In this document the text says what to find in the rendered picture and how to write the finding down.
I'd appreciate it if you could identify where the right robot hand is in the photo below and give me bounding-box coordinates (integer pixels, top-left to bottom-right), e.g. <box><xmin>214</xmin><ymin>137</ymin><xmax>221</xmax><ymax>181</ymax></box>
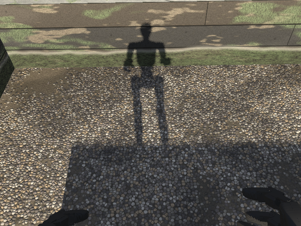
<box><xmin>236</xmin><ymin>186</ymin><xmax>301</xmax><ymax>226</ymax></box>

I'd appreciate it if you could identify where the left robot hand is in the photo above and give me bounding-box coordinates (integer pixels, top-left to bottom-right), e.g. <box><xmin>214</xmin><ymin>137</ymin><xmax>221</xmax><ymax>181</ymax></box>
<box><xmin>38</xmin><ymin>209</ymin><xmax>89</xmax><ymax>226</ymax></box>

